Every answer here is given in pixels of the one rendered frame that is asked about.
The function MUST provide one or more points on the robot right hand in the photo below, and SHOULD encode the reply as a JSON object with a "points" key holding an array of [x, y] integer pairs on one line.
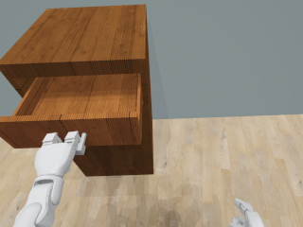
{"points": [[252, 218]]}

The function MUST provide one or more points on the cabinet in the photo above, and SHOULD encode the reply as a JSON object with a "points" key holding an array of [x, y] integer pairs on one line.
{"points": [[90, 41]]}

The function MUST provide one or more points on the handle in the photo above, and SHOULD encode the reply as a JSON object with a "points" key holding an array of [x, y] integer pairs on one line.
{"points": [[80, 147]]}

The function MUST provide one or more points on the robot left hand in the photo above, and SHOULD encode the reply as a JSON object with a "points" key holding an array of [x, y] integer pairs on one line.
{"points": [[55, 157]]}

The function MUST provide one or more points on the drawer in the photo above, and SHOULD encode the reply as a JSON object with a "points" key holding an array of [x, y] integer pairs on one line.
{"points": [[108, 108]]}

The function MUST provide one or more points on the left robot forearm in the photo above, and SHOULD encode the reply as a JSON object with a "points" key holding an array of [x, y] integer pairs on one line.
{"points": [[42, 201]]}

